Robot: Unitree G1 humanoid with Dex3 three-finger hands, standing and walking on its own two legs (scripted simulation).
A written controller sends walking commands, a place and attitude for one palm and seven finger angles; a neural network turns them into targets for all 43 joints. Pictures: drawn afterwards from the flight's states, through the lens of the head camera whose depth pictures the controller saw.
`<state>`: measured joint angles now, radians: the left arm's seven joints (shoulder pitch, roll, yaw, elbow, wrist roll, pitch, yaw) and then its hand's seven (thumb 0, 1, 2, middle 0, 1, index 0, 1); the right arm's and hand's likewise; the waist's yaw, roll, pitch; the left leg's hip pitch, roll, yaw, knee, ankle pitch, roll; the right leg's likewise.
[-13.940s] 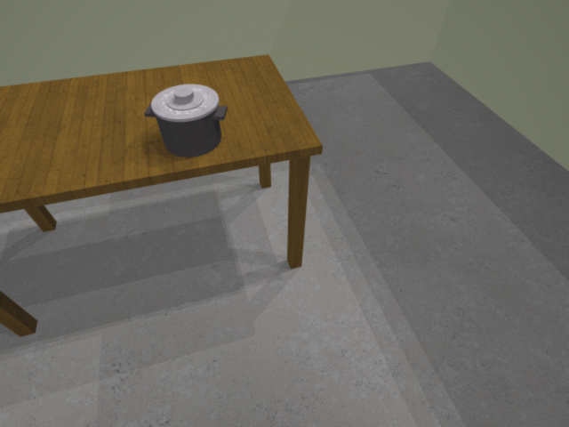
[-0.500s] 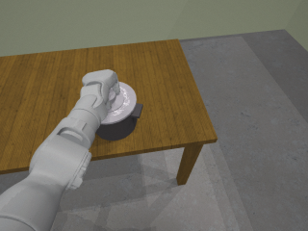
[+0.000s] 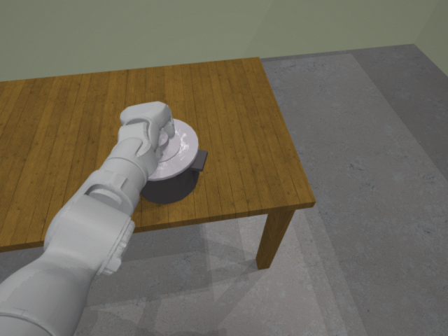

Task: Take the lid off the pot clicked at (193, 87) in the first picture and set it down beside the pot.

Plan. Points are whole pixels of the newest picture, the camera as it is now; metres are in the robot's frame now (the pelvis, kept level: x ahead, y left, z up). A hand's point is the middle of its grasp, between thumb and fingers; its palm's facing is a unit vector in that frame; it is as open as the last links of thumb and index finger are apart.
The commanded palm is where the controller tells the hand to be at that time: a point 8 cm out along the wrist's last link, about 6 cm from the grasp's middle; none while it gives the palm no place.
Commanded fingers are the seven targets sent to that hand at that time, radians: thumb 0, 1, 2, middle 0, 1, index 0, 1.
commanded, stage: lift the lid straight up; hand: left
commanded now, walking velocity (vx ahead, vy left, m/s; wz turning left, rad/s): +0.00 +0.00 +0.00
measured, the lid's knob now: (157, 140) +0.51 +0.11 +0.03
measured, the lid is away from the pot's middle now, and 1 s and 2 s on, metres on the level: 0.00 0.00 0.01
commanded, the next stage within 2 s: none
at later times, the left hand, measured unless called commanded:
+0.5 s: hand (153, 141) +0.47 +0.10 +0.07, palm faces -0.34 -0.10 -0.93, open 7.8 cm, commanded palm +0.48 +0.11 +0.15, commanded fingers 0.00 0.68 0.94 -0.80 -1.10 -0.80 -1.07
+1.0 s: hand (147, 125) +0.47 +0.11 +0.11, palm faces -0.33 -0.12 -0.94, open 7.8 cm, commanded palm +0.48 +0.11 +0.19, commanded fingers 0.00 0.68 0.94 -0.80 -1.10 -0.80 -1.07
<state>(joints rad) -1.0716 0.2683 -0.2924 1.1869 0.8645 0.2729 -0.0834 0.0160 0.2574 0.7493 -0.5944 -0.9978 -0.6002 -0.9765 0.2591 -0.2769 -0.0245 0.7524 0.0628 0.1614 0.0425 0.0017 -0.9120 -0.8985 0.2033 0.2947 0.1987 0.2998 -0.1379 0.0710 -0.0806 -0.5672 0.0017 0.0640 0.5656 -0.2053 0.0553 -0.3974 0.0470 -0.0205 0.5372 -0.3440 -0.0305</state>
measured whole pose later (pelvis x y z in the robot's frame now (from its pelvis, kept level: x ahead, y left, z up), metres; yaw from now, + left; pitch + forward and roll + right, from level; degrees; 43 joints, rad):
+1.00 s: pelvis +0.00 +0.00 +0.01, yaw +0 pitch +8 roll -1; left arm -1.07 0.30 -0.29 1.05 0.85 0.29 -0.19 0.00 0.25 0.74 -0.61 -0.99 -0.61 -0.97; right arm 0.25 -0.29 -0.03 0.76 0.07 0.12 0.03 0.00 -0.91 -0.90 0.20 0.29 0.20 0.30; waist -0.11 0.08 -0.05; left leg -0.45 -0.01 0.06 0.49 -0.18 0.05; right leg -0.29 0.04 -0.02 0.47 -0.32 -0.03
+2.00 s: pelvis +0.00 +0.00 +0.01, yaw +1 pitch +7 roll -1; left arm -1.25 0.32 -0.31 1.06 0.86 0.36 -0.33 0.00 0.25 0.74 -0.61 -1.00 -0.61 -0.97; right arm 0.26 -0.29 -0.01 0.75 0.06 0.10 0.04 0.00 -0.91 -0.90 0.20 0.29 0.20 0.30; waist -0.11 0.08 -0.04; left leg -0.41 -0.02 0.05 0.45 -0.15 0.06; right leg -0.25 0.03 -0.02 0.43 -0.30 -0.03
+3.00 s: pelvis -0.01 +0.01 +0.01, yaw +2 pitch +5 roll -1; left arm -1.16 0.53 -0.22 0.99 0.89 0.19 -0.43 0.00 0.25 0.74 -0.62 -1.00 -0.61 -0.97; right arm 0.25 -0.31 -0.01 0.72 0.08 0.11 0.02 0.00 -0.91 -0.90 0.20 0.29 0.20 0.30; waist -0.09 0.06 0.00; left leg -0.40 -0.03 0.04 0.44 -0.14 0.07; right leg -0.21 0.03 -0.04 0.40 -0.28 -0.02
